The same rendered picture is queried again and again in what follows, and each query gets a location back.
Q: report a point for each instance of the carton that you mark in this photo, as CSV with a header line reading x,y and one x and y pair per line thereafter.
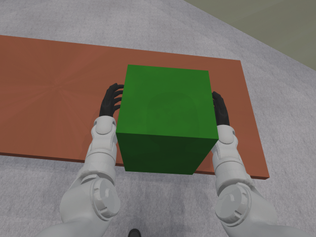
x,y
166,121

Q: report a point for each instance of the robot left forearm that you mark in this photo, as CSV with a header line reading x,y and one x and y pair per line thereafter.
x,y
101,155

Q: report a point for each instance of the robot right forearm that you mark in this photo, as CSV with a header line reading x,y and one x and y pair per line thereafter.
x,y
228,166

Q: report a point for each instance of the robot left hand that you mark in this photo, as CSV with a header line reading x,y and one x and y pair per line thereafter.
x,y
107,106

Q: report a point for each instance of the left robot upper arm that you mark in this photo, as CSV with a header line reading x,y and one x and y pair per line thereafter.
x,y
86,210

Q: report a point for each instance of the right robot upper arm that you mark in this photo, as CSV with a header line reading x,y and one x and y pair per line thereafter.
x,y
244,213

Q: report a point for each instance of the robot right hand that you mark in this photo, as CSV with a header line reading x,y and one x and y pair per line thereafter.
x,y
220,109

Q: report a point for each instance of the table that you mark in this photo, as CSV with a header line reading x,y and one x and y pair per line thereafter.
x,y
51,93

